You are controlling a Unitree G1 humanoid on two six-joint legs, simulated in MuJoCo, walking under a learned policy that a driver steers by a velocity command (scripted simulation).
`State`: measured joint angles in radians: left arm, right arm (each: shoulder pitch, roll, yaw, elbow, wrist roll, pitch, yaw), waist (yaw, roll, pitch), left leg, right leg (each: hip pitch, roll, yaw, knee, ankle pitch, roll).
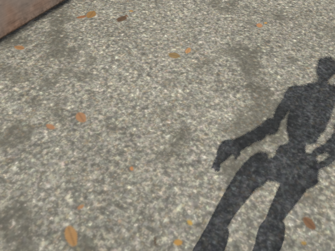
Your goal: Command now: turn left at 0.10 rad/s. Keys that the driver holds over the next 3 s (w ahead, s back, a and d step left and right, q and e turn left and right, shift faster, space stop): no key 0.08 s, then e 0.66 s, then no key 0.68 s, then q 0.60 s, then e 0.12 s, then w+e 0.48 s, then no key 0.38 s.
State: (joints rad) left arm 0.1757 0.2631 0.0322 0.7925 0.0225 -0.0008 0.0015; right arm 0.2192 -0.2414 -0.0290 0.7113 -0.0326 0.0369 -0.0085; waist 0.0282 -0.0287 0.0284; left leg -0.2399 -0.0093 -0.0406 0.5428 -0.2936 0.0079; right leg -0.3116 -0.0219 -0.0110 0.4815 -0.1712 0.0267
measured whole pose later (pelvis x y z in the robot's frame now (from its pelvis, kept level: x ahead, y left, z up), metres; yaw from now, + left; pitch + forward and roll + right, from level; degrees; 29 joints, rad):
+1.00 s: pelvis +0.04 +0.02 +0.01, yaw -24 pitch +1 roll -1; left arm 0.18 0.32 0.08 0.76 -0.01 0.05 0.03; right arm 0.22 -0.24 -0.05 0.71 -0.01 -0.01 -0.03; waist -0.02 -0.04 0.03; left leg -0.23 0.00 -0.01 0.45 -0.23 0.02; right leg -0.41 0.03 0.12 0.90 -0.42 0.09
